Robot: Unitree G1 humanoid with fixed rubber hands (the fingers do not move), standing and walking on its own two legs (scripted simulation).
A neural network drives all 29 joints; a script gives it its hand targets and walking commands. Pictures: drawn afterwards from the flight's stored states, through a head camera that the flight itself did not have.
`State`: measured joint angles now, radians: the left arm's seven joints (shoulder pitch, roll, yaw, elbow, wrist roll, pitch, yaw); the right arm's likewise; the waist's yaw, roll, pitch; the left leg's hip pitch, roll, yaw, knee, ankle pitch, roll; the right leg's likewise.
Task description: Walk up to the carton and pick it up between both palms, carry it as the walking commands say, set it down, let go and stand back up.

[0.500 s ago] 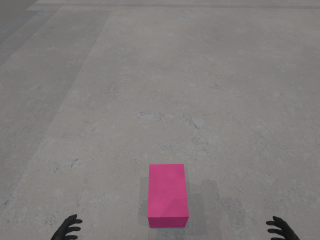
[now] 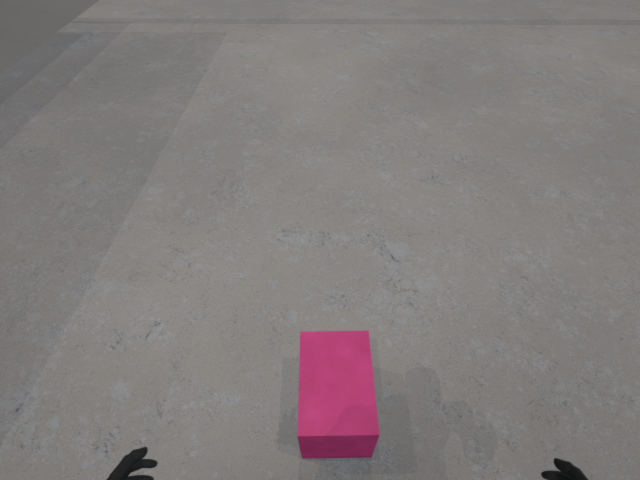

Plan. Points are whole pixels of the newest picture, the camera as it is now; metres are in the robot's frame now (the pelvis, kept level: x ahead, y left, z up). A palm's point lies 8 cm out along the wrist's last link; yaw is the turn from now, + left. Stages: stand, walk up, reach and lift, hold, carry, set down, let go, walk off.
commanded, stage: stand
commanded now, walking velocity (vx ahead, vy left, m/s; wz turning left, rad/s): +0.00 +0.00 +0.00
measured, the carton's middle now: (335, 393) +0.46 +0.00 -0.66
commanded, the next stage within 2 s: none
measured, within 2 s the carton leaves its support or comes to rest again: neither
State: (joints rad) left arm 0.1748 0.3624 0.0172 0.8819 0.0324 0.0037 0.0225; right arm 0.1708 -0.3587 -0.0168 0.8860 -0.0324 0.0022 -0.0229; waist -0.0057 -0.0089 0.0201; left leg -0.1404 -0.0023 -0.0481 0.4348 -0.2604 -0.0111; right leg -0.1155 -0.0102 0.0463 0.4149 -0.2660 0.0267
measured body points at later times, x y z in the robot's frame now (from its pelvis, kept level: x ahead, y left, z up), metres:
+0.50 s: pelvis -0.01 +0.00 +0.00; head -0.02 +0.00 +0.45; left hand +0.08 +0.31 -0.11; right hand +0.08 -0.31 -0.11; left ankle -0.01 +0.13 -0.74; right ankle -0.02 -0.14 -0.74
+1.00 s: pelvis -0.02 -0.01 +0.00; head -0.02 +0.00 +0.45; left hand +0.08 +0.31 -0.11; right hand +0.08 -0.32 -0.11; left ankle -0.01 +0.13 -0.74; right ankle -0.02 -0.14 -0.74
